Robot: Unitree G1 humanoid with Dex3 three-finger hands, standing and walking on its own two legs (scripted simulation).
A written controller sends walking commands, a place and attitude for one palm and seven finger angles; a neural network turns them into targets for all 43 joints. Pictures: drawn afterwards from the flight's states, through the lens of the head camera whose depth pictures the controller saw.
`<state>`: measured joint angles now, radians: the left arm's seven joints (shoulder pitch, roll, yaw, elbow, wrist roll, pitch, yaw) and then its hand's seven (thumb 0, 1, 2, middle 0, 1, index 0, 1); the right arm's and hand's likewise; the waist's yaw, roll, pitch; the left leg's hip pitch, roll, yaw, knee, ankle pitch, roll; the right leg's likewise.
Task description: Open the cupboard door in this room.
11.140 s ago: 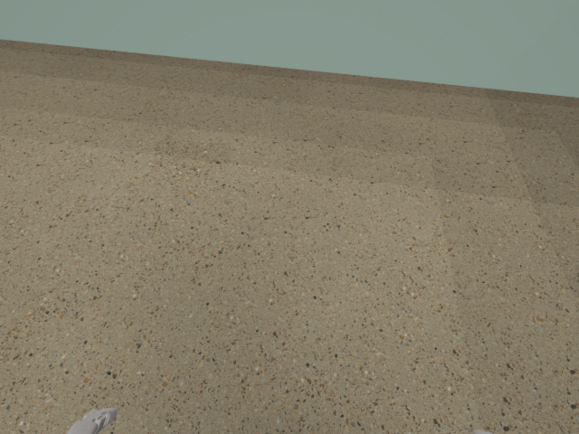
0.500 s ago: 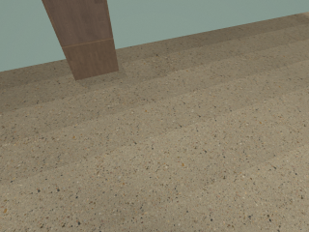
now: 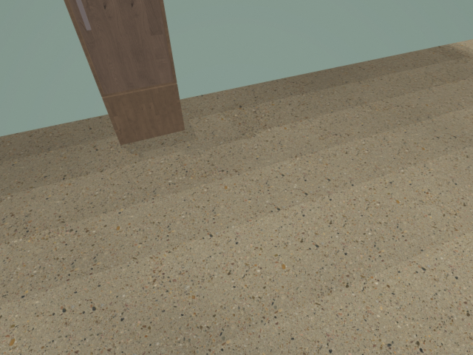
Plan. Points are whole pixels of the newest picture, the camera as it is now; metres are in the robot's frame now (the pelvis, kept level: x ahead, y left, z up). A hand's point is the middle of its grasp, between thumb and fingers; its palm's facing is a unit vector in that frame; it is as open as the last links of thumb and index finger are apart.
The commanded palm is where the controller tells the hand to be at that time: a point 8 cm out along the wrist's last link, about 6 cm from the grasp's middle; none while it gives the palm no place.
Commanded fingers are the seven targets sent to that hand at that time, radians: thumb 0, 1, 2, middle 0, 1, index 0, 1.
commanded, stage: turn or walk to find it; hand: left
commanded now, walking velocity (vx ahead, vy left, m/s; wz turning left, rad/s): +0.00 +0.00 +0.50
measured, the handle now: (83, 12) +1.45 +0.79 +0.04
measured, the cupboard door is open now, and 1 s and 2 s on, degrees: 0 0 0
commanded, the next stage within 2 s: stand and wait in 0.68 s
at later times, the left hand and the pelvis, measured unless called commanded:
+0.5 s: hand out of the picture +0.05 +0.20 -0.15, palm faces +0.22 -0.93 -0.28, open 7.4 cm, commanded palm none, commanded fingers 0.00 0.90 0.90 -0.20 -0.30 -0.20 -0.30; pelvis -0.04 -0.02 +0.00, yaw +13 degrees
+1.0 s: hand out of the picture -0.17 +0.09 -0.16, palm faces +0.48 -0.86 -0.20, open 7.4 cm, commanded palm none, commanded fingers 0.00 0.90 0.90 -0.20 -0.30 -0.20 -0.30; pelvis +0.01 -0.01 +0.00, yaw +23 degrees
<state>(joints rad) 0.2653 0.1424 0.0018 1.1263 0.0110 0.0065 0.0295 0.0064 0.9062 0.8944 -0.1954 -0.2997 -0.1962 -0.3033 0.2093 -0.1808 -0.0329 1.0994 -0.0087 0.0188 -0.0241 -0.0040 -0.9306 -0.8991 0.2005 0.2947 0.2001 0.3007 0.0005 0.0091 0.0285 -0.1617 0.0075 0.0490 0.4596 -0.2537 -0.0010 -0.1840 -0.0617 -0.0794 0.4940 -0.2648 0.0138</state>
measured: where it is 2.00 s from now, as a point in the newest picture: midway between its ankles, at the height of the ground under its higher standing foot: outside the picture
